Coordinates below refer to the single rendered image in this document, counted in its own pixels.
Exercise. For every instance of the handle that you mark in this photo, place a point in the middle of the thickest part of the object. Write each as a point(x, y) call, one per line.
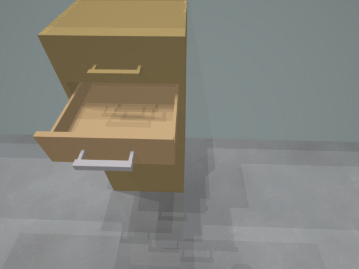
point(103, 165)
point(117, 74)

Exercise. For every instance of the drawer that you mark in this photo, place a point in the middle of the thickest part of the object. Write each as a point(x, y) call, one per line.
point(109, 120)

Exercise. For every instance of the cabinet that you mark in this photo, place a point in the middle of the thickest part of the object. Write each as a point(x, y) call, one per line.
point(145, 35)

